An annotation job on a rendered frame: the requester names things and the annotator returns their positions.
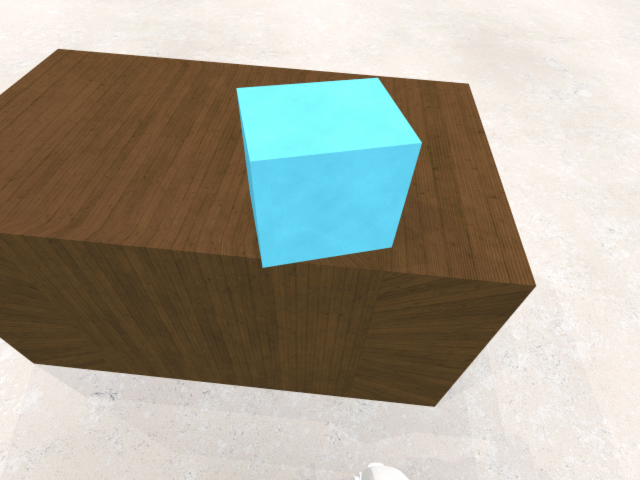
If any carton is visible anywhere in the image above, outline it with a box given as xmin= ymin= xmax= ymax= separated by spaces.
xmin=236 ymin=78 xmax=422 ymax=268

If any pedestal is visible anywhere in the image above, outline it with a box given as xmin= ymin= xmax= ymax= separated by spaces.
xmin=0 ymin=49 xmax=536 ymax=407

